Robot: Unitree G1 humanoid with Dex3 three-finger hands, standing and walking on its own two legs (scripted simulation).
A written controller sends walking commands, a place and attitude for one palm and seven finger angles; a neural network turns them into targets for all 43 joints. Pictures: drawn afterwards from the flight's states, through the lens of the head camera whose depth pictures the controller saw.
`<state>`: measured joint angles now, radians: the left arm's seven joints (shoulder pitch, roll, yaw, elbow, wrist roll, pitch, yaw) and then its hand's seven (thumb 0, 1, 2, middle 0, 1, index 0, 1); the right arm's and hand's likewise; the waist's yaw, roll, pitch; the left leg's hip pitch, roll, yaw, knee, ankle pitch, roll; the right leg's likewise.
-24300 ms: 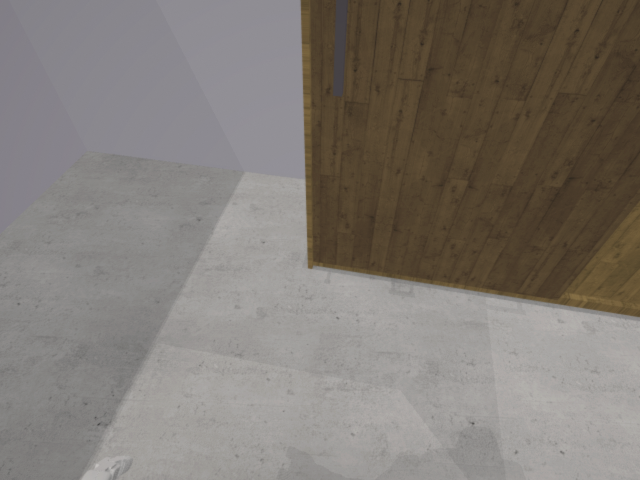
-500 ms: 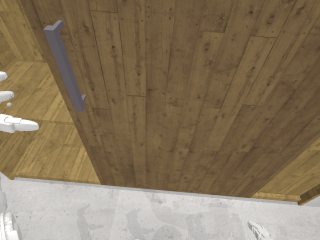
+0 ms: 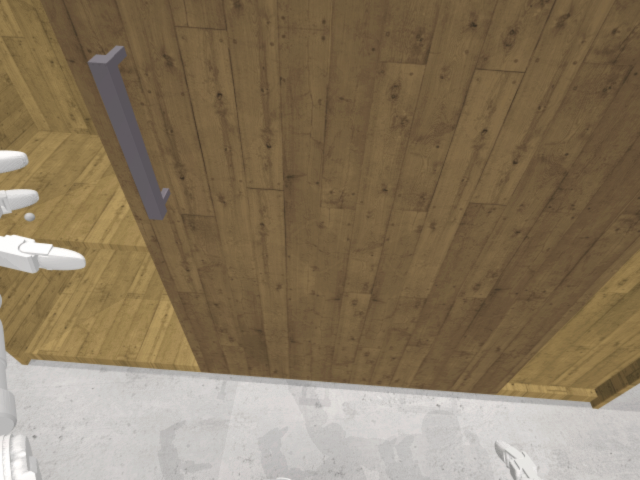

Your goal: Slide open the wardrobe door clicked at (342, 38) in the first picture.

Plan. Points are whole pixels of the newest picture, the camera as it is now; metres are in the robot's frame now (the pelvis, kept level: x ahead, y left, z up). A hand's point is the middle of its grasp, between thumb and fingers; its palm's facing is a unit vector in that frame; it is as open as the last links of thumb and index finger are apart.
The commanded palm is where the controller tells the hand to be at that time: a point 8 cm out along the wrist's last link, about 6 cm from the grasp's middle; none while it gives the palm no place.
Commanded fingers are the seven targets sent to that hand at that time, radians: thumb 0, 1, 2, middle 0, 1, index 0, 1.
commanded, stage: draw the hand back to the body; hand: left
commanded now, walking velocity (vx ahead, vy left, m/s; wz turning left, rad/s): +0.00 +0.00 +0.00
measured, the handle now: (140, 142) +0.51 +0.32 +0.15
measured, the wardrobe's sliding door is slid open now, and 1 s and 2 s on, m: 0.57 0.57 0.57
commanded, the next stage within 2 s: step back with the hand held close in 1.56 s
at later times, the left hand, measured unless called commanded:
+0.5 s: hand (29, 276) +0.26 +0.32 +0.16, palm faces +0.13 -0.99 -0.03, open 14.6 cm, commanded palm +0.22 +0.36 +0.17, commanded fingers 0.00 -0.30 0.32 -0.24 -1.00 -0.24 -1.00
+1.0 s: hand (83, 267) +0.26 +0.27 +0.17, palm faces +0.43 -0.83 -0.35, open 10.6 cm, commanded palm +0.21 +0.31 +0.19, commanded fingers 0.00 0.61 0.76 -0.21 -0.47 -0.21 -0.47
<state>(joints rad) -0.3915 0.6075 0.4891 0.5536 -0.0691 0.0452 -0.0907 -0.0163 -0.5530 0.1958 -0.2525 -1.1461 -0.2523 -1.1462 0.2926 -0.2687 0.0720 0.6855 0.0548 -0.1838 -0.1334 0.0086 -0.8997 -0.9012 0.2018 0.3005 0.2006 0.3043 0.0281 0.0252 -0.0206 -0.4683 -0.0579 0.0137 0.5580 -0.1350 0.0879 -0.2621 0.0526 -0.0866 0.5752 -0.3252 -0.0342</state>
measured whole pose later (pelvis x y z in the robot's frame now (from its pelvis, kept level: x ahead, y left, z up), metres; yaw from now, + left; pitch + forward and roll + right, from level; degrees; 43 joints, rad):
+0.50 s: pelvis +0.02 +0.01 +0.00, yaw +0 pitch -2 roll -3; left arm 0.01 0.51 0.53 0.15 -0.39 0.10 -0.50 -0.02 -0.52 0.21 -0.25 -1.13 -0.25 -1.13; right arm 0.23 -0.28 0.08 0.61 0.10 -0.30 -0.12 0.01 -0.90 -0.90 0.20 0.30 0.20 0.30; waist 0.09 0.05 -0.04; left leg -0.37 -0.06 0.02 0.54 -0.13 0.11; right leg -0.14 0.06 -0.07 0.52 -0.33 -0.02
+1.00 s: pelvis +0.04 +0.00 +0.02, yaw -4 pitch -4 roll -1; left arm 0.38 0.36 0.36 -0.32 -0.09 -0.07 0.11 0.00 0.26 0.59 -0.23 -0.67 -0.23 -0.67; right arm 0.22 -0.24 0.04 0.69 0.02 -0.16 -0.07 0.01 -0.90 -0.90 0.20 0.30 0.20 0.30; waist 0.07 0.04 0.01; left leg -0.21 -0.08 0.06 0.38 -0.10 0.09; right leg -0.02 0.04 0.00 0.39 -0.29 -0.02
